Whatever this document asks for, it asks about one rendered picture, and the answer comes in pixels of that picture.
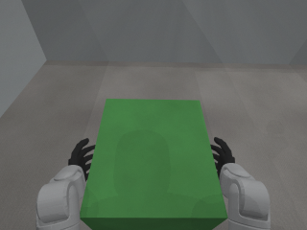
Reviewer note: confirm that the robot right hand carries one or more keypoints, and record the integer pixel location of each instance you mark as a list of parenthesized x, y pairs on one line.
[(225, 154)]

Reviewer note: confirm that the robot left hand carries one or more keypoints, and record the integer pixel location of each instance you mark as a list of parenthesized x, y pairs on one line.
[(78, 157)]

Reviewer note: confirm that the robot left forearm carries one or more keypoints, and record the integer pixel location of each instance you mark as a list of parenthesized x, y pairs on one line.
[(57, 204)]

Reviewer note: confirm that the carton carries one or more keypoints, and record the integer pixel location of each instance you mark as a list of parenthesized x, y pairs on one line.
[(152, 169)]

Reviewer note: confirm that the robot right forearm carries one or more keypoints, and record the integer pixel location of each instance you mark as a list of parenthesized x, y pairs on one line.
[(249, 205)]

